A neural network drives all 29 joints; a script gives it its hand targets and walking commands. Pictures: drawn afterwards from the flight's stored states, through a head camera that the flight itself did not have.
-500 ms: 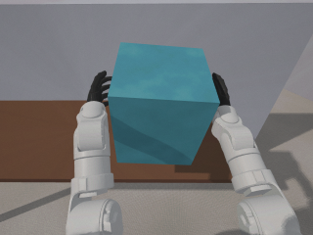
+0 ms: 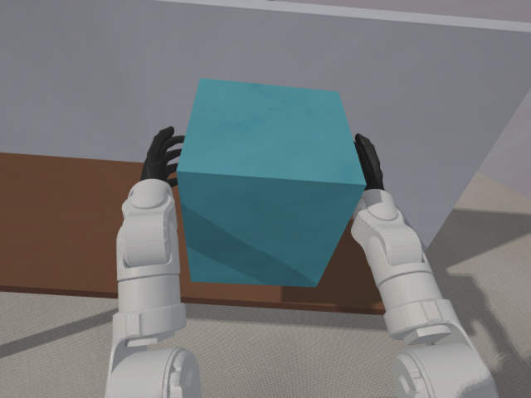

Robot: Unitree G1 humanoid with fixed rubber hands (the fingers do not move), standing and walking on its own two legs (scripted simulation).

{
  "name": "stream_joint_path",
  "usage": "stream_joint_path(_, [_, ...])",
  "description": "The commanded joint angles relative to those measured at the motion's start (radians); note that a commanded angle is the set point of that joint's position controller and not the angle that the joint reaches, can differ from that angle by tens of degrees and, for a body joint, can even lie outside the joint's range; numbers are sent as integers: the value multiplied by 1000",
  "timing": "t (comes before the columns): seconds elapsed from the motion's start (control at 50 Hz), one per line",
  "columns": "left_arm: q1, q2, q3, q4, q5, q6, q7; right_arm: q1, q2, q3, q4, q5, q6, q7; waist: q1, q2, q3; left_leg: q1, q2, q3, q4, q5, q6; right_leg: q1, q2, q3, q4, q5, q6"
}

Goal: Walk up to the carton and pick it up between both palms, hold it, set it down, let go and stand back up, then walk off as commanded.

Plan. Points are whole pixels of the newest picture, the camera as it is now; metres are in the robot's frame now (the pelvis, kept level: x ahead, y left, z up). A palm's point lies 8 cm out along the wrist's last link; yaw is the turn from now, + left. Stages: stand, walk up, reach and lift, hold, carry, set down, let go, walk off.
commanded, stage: hold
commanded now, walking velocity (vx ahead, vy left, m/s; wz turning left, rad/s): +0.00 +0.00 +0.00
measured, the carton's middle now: (262, 189) +0.39 +0.01 +0.14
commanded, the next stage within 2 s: set down in 1.72 s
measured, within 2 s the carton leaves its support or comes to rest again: neither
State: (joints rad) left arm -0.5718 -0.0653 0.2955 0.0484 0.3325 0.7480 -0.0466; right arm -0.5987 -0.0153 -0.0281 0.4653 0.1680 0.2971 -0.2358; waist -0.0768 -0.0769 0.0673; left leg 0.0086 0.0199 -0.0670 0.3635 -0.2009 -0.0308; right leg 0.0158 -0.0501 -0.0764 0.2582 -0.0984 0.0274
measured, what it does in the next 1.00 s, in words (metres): stands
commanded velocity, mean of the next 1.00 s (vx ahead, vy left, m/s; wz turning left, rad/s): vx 0.00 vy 0.00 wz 0.00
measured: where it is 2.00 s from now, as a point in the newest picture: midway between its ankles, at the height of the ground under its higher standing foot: outside the picture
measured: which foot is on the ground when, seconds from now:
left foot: down 0.00-1.00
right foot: down 0.00-1.00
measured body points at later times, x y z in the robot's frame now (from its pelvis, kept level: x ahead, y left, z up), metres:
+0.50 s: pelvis +0.01 -0.02 +0.00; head -0.04 -0.01 +0.45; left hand +0.38 +0.13 +0.20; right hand +0.38 -0.17 +0.19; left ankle +0.01 +0.13 -0.75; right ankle +0.04 -0.15 -0.75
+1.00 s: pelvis +0.00 +0.00 +0.00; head -0.04 +0.02 +0.45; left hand +0.38 +0.13 +0.19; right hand +0.37 -0.18 +0.18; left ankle +0.01 +0.13 -0.75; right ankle +0.04 -0.15 -0.75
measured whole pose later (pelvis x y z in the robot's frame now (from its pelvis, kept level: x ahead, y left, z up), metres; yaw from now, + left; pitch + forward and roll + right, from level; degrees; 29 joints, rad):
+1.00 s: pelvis +0.00 +0.00 +0.00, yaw +0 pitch -9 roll -1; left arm -0.63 -0.10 0.27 0.11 0.34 0.73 0.01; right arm -0.64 -0.06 -0.08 0.52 0.14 0.27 -0.18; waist -0.08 -0.05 0.07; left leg -0.01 0.02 -0.06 0.34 -0.18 -0.03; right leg -0.02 -0.04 -0.05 0.26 -0.09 0.03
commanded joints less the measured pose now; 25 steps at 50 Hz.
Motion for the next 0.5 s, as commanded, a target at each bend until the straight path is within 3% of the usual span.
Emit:
stream_joint_path(0.0, [-686, -601, -540, -41, -168, -78, -111, -878, 438, 268, -266, 24, -100, 182, -54, 186, -343, -72, 7, 17, -127, 80, -54, 149, 120, -46, 37, -28, -22])
stream_joint_path(0.02, [-725, -609, -559, -74, -189, -90, -104, -907, 447, 275, -285, 31, -109, 189, -48, 195, -402, -43, -1, 23, -109, 138, -55, 141, 120, -48, 37, -4, -27])
stream_joint_path(0.04, [-688, -591, -547, -87, -183, -91, -101, -902, 483, 320, -307, 39, -109, 183, -27, 161, -454, 13, -28, 60, -75, 234, -39, 157, 115, -48, 21, 37, -20])
stream_joint_path(0.06, [-666, -612, -570, -85, -196, -86, -96, -897, 452, 312, -312, 50, -110, 184, -48, 169, -463, 40, -17, 42, -74, 263, -54, 137, 122, -48, 21, 54, -16])
stream_joint_path(0.08, [-656, -545, -494, -52, -160, -88, -104, -912, 499, 344, -346, 61, -102, 173, 1, 112, -481, 48, -50, 80, -59, 284, -16, 183, 108, -42, 1, 72, -11])
stream_joint_path(0.1, [-647, -541, -500, -54, -166, -97, -106, -885, 509, 358, -336, 59, -97, 169, -2, 118, -471, 35, -50, 80, -56, 302, -20, 196, 108, -35, 11, 85, -11])
stream_joint_path(0.14, [-654, -487, -439, -20, -142, -93, -126, -899, 557, 385, -322, 66, -76, 153, 16, 74, -443, -39, -82, 103, -66, 222, 25, 254, 93, -32, 10, 92, 3])
stream_joint_path(0.16, [-716, -495, -439, -60, -147, -104, -126, -932, 561, 386, -327, 64, -85, 154, 21, 56, -490, -38, -90, 110, -70, 235, 27, 253, 98, -41, 18, 113, 8])
stream_joint_path(0.18, [-667, -488, -426, -33, -144, -100, -132, -941, 579, 419, -379, 70, -79, 147, 32, 11, -500, -60, -97, 113, -76, 204, 50, 283, 92, -31, 16, 136, 15])
stream_joint_path(0.22, [-648, -481, -433, -76, -140, -115, -131, -851, 593, 446, -323, 85, -67, 139, 37, 40, -513, -48, -99, 110, -63, 272, 38, 314, 94, -26, 32, 218, 15])
stream_joint_path(0.24, [-720, -490, -448, -111, -167, -130, -123, -923, 601, 465, -388, 100, -83, 136, 43, 18, -557, -44, -100, 100, -56, 281, 35, 279, 95, -30, 34, 239, 20])
stream_joint_path(0.26, [-663, -490, -431, -105, -155, -126, -128, -866, 619, 475, -380, 113, -70, 125, 43, 41, -569, -42, -105, 106, -51, 318, 42, 343, 89, -16, 39, 306, 23])
stream_joint_path(0.28, [-685, -487, -460, -145, -163, -132, -124, -869, 595, 488, -404, 128, -75, 119, 33, 50, -583, -25, -109, 94, -35, 368, 24, 329, 94, -23, 43, 343, 24])
stream_joint_path(0.32, [-623, -448, -432, -85, -182, -124, -144, -905, 622, 515, -505, 118, -68, 97, 41, -34, -570, -47, -114, 95, -46, 286, 59, 360, 74, -2, 37, 408, 45])
stream_joint_path(0.34, [-659, -424, -421, -60, -182, -125, -148, -951, 590, 494, -477, 104, -70, 97, 42, -30, -541, -66, -114, 90, -56, 234, 57, 316, 67, -10, 31, 386, 52])
stream_joint_path(0.36, [-608, -434, -421, -47, -162, -119, -150, -864, 583, 482, -453, 86, -61, 89, 21, -40, -522, -57, -112, 93, -56, 245, 56, 312, 70, -17, 31, 384, 45])
stream_joint_path(0.38, [-640, -403, -358, -20, -120, -109, -159, -839, 575, 444, -360, 77, -40, 92, 23, -33, -417, -73, -111, 91, -80, 178, 64, 270, 61, -11, 11, 304, 49])
stream_joint_path(0.42, [-658, -419, -373, -45, -126, -108, -169, -832, 564, 447, -320, 79, -34, 92, 16, -16, -394, -63, -110, 93, -79, 190, 50, 258, 70, -17, 10, 280, 40])
stream_joint_path(0.44, [-663, -426, -381, -36, -110, -98, -177, -791, 556, 420, -275, 69, -25, 91, -13, 4, -370, -51, -110, 95, -85, 166, 48, 222, 74, -27, -2, 217, 34])
stream_joint_path(0.48, [-645, -444, -399, -84, -129, -92, -192, -735, 553, 404, -296, 87, -29, 89, -29, 23, -393, -9, -105, 98, -76, 249, 33, 262, 75, -24, -4, 279, 29])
